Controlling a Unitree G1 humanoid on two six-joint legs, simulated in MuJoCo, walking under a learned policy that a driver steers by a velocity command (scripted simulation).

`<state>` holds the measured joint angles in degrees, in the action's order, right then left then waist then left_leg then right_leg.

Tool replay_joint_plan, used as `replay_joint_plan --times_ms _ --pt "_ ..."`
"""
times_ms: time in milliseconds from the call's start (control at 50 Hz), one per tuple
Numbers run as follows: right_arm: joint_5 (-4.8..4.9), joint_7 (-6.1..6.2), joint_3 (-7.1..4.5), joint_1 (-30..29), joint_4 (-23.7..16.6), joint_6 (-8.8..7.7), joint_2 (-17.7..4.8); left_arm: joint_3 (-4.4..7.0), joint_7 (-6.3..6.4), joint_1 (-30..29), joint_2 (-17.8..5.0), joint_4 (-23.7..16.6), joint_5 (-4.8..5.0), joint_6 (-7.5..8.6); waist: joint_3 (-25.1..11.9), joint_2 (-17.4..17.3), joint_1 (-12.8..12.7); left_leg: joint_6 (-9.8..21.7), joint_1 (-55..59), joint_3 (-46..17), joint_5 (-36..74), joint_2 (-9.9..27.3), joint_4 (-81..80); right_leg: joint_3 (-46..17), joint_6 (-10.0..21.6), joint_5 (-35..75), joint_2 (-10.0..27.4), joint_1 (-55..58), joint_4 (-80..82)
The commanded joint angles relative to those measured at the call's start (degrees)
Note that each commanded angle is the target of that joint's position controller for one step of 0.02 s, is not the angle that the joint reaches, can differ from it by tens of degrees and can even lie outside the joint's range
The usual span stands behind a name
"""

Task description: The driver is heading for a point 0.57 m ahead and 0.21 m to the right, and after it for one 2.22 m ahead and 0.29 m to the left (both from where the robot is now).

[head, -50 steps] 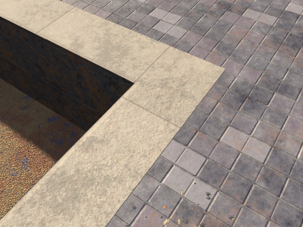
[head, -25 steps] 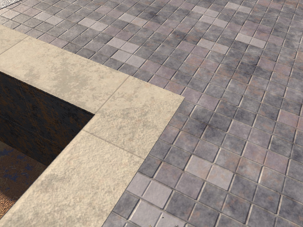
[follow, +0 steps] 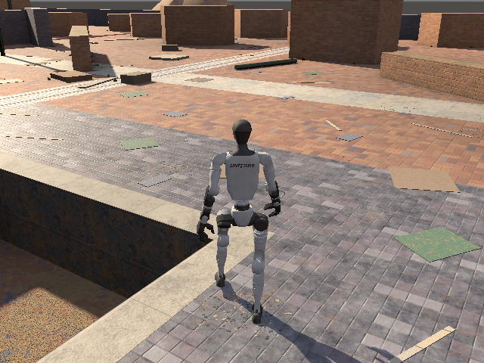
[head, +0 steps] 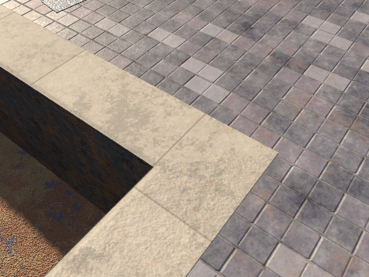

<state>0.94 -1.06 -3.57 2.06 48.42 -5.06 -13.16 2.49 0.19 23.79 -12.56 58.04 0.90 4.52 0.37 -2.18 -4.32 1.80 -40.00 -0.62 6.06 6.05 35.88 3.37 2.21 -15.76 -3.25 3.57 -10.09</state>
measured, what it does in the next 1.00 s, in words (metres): walks ahead, turning right: left foot, then right foot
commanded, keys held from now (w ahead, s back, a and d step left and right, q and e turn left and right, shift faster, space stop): w+e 0.70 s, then w+q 0.30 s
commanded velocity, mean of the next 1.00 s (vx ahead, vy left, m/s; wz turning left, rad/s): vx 0.50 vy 0.00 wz -0.31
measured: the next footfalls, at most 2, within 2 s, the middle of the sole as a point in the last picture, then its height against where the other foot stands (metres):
left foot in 0.12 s outside the picture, level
right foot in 0.68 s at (258, 275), level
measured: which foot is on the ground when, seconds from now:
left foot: up 0.00-0.10, down 0.12-0.70, up 0.72-1.00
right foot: down 0.00-0.14, up 0.16-0.66, down 0.68-1.00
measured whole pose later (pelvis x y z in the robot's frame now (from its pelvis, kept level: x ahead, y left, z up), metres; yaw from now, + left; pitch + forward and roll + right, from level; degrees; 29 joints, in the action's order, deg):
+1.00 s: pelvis +0.53 -0.12 +0.01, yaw -20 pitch +1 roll -1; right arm 1.6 0.2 -4.8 8.7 51.6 -3.7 -16.0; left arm 4.0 -0.3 16.5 -12.4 52.1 -0.9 5.3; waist 1.1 -2.8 -1.8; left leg 0.5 -41.2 -4.3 -0.9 7.9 52.0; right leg 5.7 5.1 -11.9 -4.3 -2.9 -13.8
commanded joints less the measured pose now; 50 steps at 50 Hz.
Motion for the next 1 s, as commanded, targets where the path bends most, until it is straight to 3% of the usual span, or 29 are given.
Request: replay_joint_plan --times_ms 20,80,100,120,140,160,180,200,220,240,280,360,460,540,580,620,640,660,680,700,720,740,760,780,800,820,860,900,1000 --pt "0.13 -1.09 -0.01 -8.03 -5.74 -0.95 -2.75 1.90 0.70 2.68 -9.34 -1.16 0.68 -0.06 6.55 4.54 0.97 0.85 -0.41 -0.50 -0.98 -1.34 -4.65 -7.68 8.02 20.78 17.62 -1.62 0.93" --pt "0.34 -1.52 -1.31 -4.05 -5.54 -1.64 -5.88 2.50 1.01 1.22 -10.75 -1.86 0.47 -1.26 2.40 6.40 4.42 2.28 9.62 0.93 -7.60 -4.51 -6.69 -8.88 6.56 34.54 17.99 1.09 -6.91" --pt "0.27 -1.18 -2.54 3.50 -3.62 -1.76 -8.11 2.41 0.89 -0.09 -10.68 -2.45 0.42 -1.67 -2.53 7.03 8.51 3.60 21.01 2.51 -7.69 -6.39 -7.42 -7.56 5.36 42.88 15.70 -0.78 -15.58" --pt "-0.23 -0.68 -3.92 14.71 -0.91 -1.78 -11.57 1.71 0.79 -0.96 -9.16 -3.61 -0.05 -1.82 -10.65 6.32 13.15 6.09 39.61 -1.20 -4.28 -2.12 -4.65 -5.80 3.34 37.14 12.47 -10.05 -29.44" --pt "-0.71 -0.17 -5.43 23.31 0.76 -1.52 -17.56 -0.40 0.35 7.28 -1.41 -3.96 -0.75 -1.05 -22.24 -6.15 11.43 14.04 66.19 -23.83 -9.13 14.75 -5.19 -2.32 -0.68 11.03 4.06 -33.23 -52.99" --pt "0.25 -0.39 -4.35 25.02 1.34 -1.23 -14.23 -0.84 -0.04 9.19 -1.00 -2.79 0.37 0.02 -29.83 -12.47 11.52 16.36 68.70 -41.10 -19.18 19.33 -14.51 -10.18 -0.97 -16.53 0.97 -40.04 -63.84" --pt "0.24 -0.19 -3.29 20.08 0.68 -1.08 -10.10 1.15 0.00 2.95 -6.94 -4.06 1.99 0.53 -19.90 -8.66 11.19 12.91 60.10 -33.58 -23.43 17.01 -16.43 -11.42 -0.05 -13.98 4.57 -44.84 -68.41" --pt "-0.11 0.10 -2.51 14.31 -0.37 -1.02 -7.65 1.70 0.37 -2.46 -8.38 -5.87 2.31 0.67 -11.68 -5.38 9.89 10.73 49.72 -25.36 -22.56 15.16 -18.21 -9.36 0.52 -9.02 7.43 -45.77 -68.08" --pt "-0.71 -0.01 -1.87 10.15 -0.43 -1.15 -5.46 2.17 0.76 -5.20 -7.88 -6.40 1.63 0.44 -6.57 -2.32 8.11 9.58 40.21 -19.22 -20.26 13.15 -21.17 -8.84 0.83 -5.09 9.37 -43.65 -65.38" --pt "-1.47 -0.15 -1.68 7.78 -0.18 -1.54 -4.22 2.68 1.02 -4.34 -6.56 -6.18 1.31 -0.39 -4.05 -4.15 5.79 8.36 33.78 -14.00 -19.08 11.20 -23.59 -9.33 1.19 -2.29 11.32 -39.79 -62.47" --pt "-1.60 -0.22 -1.74 6.02 0.56 -1.93 -3.06 2.84 1.13 -1.46 -3.50 -5.31 1.53 -2.26 -1.66 -4.38 3.32 8.01 27.50 -7.49 -17.88 9.49 -27.07 -9.08 1.39 -0.74 11.95 -35.24 -60.42" --pt "-1.36 1.37 -2.60 7.59 1.90 -2.49 -6.07 3.29 1.53 -7.36 -3.57 -7.96 0.75 -3.85 2.46 -1.19 2.81 8.79 28.47 -1.45 -13.55 10.77 -29.98 -11.17 0.13 6.68 12.18 -42.95 -54.11" --pt "-1.64 2.93 -2.95 10.23 2.46 -1.69 -8.17 2.95 -0.66 -15.49 -3.68 -10.15 0.20 -2.92 4.32 0.06 4.51 7.34 33.01 7.36 -9.09 9.60 -30.71 -7.59 -0.79 17.77 11.32 -44.61 -40.05" --pt "-0.86 3.13 -3.82 14.31 3.23 -0.45 -10.31 1.99 -2.35 -24.24 -3.14 -13.54 0.29 -2.59 7.17 1.26 7.87 6.54 39.03 11.66 -6.68 10.65 -29.21 -2.93 0.37 17.35 10.87 -45.41 -30.86" --pt "0.01 2.84 -4.10 16.01 3.78 0.28 -10.64 1.97 -3.04 -25.60 -3.57 -14.85 0.44 -2.65 7.13 0.32 8.06 6.08 43.69 12.60 -3.43 11.91 -26.39 -1.29 1.73 12.68 10.07 -45.60 -28.50" --pt "0.68 2.70 -4.59 14.90 3.28 1.00 -12.27 2.58 -3.41 -24.59 -5.18 -15.77 0.64 -2.71 4.91 -1.36 6.23 5.06 46.08 14.00 12.40 12.19 -20.56 1.82 3.74 6.65 7.16 -40.70 -27.17" --pt "1.06 2.64 -4.81 13.99 2.87 1.41 -13.19 3.33 -3.33 -21.52 -6.68 -15.52 0.75 -2.80 2.10 -2.60 4.07 4.39 46.45 14.70 23.24 11.87 -14.86 3.75 4.96 3.86 4.65 -35.30 -27.25" --pt "1.23 2.53 -4.69 12.61 2.52 1.89 -13.51 4.78 -3.15 -13.75 -9.23 -13.85 1.02 -2.66 -2.36 -2.86 -0.65 3.11 44.66 16.29 29.82 10.25 -4.21 5.28 6.69 4.72 1.59 -24.83 -24.88" --pt "0.80 2.58 -4.13 12.71 1.97 1.95 -12.53 7.17 -2.28 -3.54 -13.72 -10.88 1.19 -2.84 -8.28 -0.86 -5.31 0.53 36.04 17.09 24.80 7.80 10.79 3.03 9.00 7.05 -0.34 -7.86 -22.67" --pt "-1.91 2.40 -2.06 15.62 -0.83 1.23 -5.81 8.91 -1.33 0.29 -21.01 -9.93 1.29 -3.03 -12.79 13.65 -2.24 -3.53 12.06 16.14 -15.91 0.77 32.72 -23.04 16.73 3.21 14.26 11.37 -20.37" --pt "-0.89 1.71 -0.62 16.23 -1.98 -1.35 -3.64 7.65 -1.62 0.30 -20.08 -11.55 0.29 -1.88 -22.43 14.22 -0.11 -3.90 0.36 1.15 -41.32 -7.52 43.90 -51.17 23.42 -7.51 23.65 19.98 -7.75" --pt "2.46 1.21 -1.65 10.06 -1.92 -2.80 -8.13 5.86 -2.05 0.97 -14.18 -10.31 -0.41 -1.17 -17.51 7.03 -3.04 -2.23 -4.88 -2.80 -36.66 -4.36 45.41 -44.23 18.77 -3.34 23.28 17.46 -4.23" --pt "2.92 1.14 -1.59 8.72 -1.78 -3.37 -8.10 5.23 -2.12 -1.91 -12.18 -10.37 -0.38 -0.70 -11.45 6.44 -1.56 -0.66 -6.15 -2.03 -31.98 -1.34 42.84 -34.89 16.26 2.49 21.83 10.73 -6.04" --pt "1.63 1.66 -1.76 8.42 -0.53 -3.27 -8.31 4.36 -2.01 -7.36 -9.62 -11.47 -0.22 -0.48 -7.64 3.29 0.65 -0.30 -2.99 -2.15 -27.41 1.87 38.77 -26.90 13.96 9.07 19.63 1.89 -6.57" --pt "0.83 1.83 -2.29 9.20 0.45 -2.53 -8.86 3.61 -1.88 -11.01 -7.28 -12.13 -0.81 -0.16 -5.59 4.11 2.61 -0.17 1.30 -2.79 -24.38 3.73 35.53 -21.27 12.73 13.98 17.60 -4.86 -5.58" --pt "0.82 1.62 -2.40 11.08 1.37 -1.48 -8.58 3.36 -1.81 -12.01 -6.58 -12.18 -1.41 0.20 -5.29 5.19 3.97 -0.09 4.88 -3.35 -22.25 4.75 34.26 -18.40 12.00 15.60 16.57 -8.43 -3.99" --pt "0.75 1.52 -2.19 12.14 2.16 0.20 -7.05 3.50 -1.53 -11.45 -7.46 -11.13 -1.37 1.10 -3.83 4.76 5.01 -0.58 5.65 -3.07 -19.57 5.10 31.06 -13.71 11.56 20.06 15.81 -11.02 -1.29" --pt "0.58 1.62 -1.94 9.81 1.61 1.14 -6.35 3.68 -0.95 -9.82 -8.48 -9.92 -1.52 1.67 -1.35 4.26 4.54 -1.33 2.11 -3.38 -15.06 4.71 26.82 -9.48 10.79 23.79 15.40 -11.14 0.47" --pt "0.57 0.80 -1.57 4.24 0.05 0.68 -5.59 3.14 0.26 -8.98 -8.52 -8.91 -1.89 1.83 2.03 5.39 2.49 -1.06 -0.32 -3.65 0.65 0.81 9.87 -0.59 7.00 22.66 13.52 -9.02 3.21"
Keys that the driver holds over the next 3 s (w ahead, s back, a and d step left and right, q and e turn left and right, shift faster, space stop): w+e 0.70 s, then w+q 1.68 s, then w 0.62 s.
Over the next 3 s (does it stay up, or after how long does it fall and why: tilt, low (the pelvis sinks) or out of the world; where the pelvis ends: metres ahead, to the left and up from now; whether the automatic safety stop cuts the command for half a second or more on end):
stays up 1.63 0.03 0.01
